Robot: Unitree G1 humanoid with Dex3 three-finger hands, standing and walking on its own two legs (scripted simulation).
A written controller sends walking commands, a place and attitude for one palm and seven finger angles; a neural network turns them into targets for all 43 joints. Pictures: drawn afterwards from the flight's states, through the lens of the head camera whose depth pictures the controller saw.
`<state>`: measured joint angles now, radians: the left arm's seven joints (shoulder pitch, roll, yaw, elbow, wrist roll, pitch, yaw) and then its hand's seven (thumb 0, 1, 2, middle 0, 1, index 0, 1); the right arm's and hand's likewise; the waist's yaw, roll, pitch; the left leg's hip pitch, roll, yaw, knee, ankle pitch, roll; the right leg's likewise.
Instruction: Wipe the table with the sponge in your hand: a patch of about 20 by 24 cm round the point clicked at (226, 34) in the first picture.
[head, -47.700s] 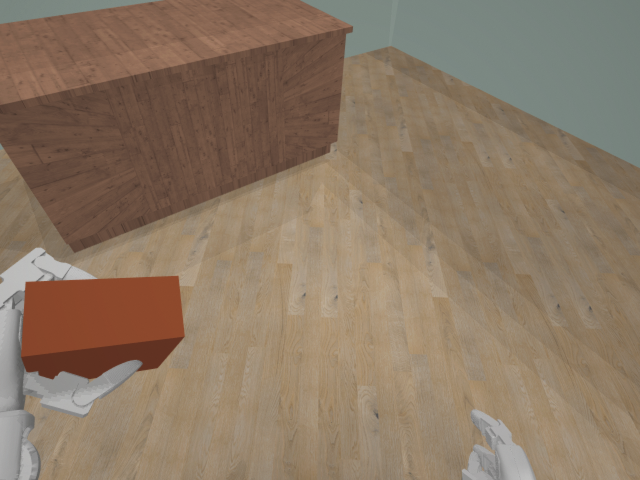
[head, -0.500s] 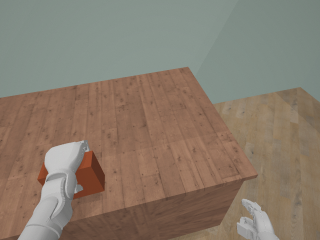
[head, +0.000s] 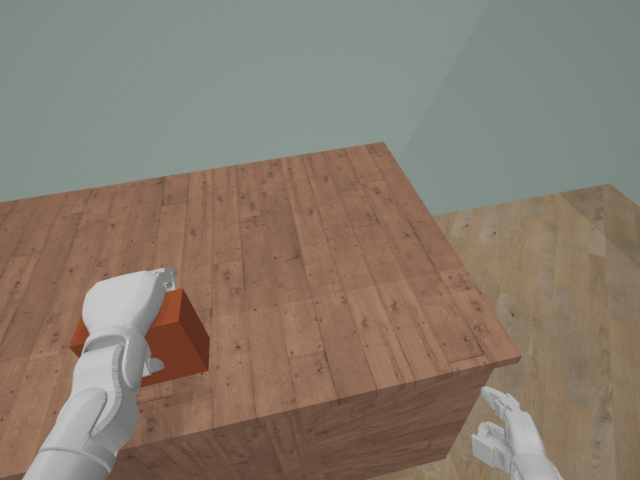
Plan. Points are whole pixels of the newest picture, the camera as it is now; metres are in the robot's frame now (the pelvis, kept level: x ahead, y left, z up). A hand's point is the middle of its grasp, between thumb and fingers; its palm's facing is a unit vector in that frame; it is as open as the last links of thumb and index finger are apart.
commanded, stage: lift the sponge slowly off the table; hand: left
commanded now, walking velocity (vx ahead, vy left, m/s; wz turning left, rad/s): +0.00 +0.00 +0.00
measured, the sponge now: (153, 349) +0.25 +0.29 +0.01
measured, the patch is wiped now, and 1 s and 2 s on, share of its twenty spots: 1.00 1.00 1.00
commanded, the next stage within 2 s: bring the sponge back beside the body in 0.38 s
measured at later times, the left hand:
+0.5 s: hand (134, 323) +0.26 +0.29 +0.07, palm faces -0.02 -0.11 -0.99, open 10.1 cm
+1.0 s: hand (126, 337) +0.23 +0.28 +0.08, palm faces -0.01 -0.12 -0.99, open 10.1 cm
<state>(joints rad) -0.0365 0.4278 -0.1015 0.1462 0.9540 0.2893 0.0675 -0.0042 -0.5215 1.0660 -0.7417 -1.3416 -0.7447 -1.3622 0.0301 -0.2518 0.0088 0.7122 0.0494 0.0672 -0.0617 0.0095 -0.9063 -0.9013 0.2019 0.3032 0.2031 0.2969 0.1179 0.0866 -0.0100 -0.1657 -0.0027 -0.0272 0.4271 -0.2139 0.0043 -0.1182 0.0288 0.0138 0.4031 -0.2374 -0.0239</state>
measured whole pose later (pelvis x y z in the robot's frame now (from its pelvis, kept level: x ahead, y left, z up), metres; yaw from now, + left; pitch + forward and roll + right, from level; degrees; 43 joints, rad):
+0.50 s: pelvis +0.00 +0.01 +0.00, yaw +0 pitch -3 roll +0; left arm 0.00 0.44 -0.10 0.03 0.94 0.34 -0.01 0.00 -0.52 1.07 -0.74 -1.34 -0.74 -1.36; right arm 0.01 -0.26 0.03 0.71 0.05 0.09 -0.04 0.01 -0.91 -0.90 0.20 0.30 0.20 0.30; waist 0.12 0.09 0.00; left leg -0.14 -0.02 -0.02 0.39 -0.20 0.02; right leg -0.09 0.01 0.02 0.36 -0.22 -0.01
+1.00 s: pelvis +0.00 +0.01 +0.00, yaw +0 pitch -4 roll +0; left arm 0.10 0.46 -0.09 -0.11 0.92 0.38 -0.04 0.00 -0.52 1.06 -0.74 -1.34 -0.74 -1.36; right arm 0.00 -0.27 0.04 0.69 0.04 0.09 -0.04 0.01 -0.91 -0.90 0.20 0.30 0.21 0.30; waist 0.13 0.10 0.01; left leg -0.12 -0.01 -0.02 0.38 -0.19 0.01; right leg -0.07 0.02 0.02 0.36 -0.22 -0.02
